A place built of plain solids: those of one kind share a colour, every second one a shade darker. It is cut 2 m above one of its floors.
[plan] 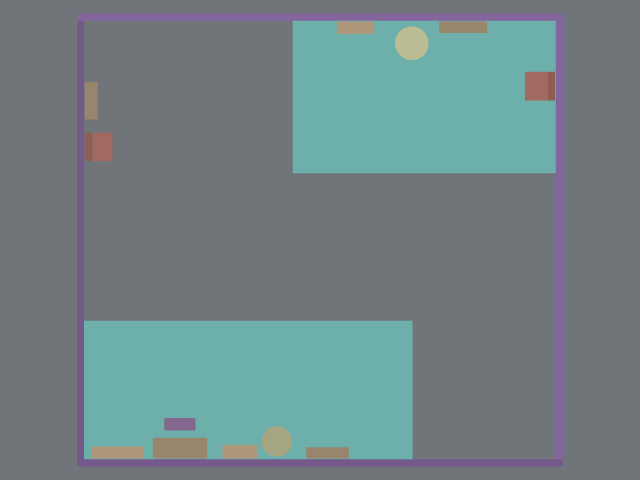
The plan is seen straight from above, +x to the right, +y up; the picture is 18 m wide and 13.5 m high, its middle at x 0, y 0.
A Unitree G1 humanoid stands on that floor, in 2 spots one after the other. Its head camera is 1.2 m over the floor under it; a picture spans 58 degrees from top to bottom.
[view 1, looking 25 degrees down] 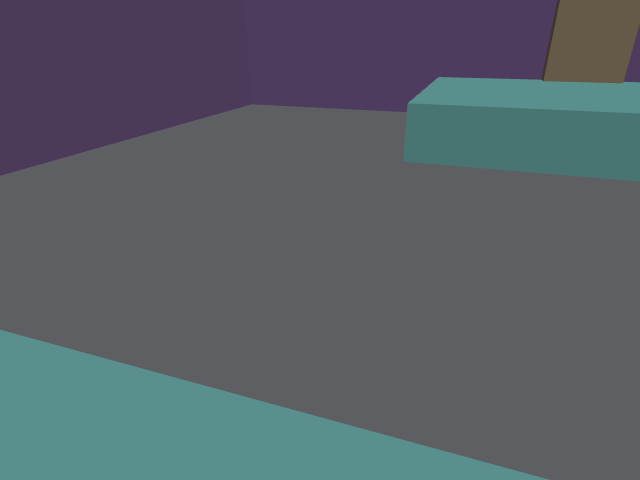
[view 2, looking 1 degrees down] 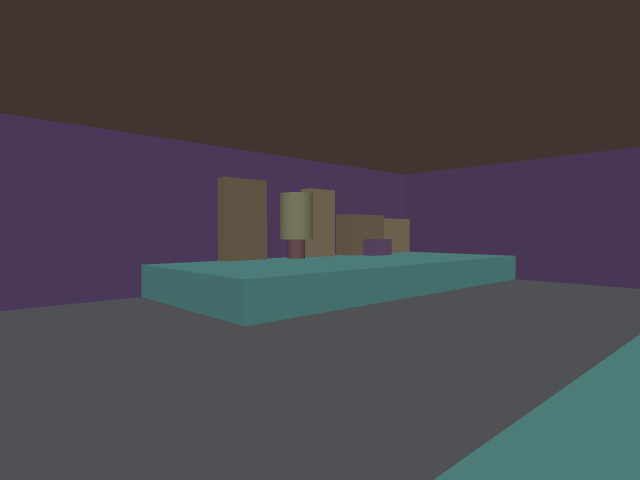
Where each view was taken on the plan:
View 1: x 1.87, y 2.92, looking -71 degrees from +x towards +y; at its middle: ground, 3.20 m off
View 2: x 6.04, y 3.02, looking -133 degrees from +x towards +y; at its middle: case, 12.02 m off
